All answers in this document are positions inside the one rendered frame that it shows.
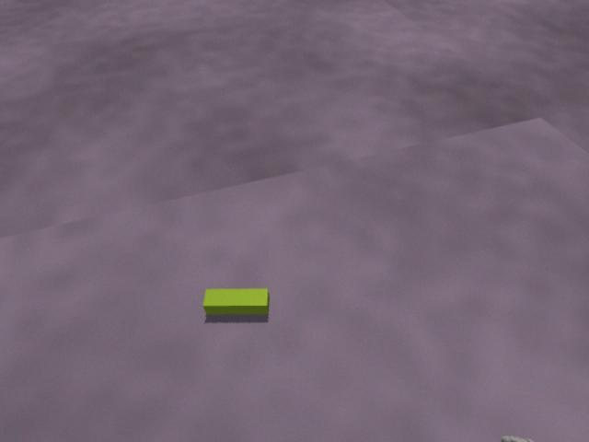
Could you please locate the carton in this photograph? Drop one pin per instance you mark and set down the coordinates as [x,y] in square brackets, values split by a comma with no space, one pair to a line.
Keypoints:
[236,301]

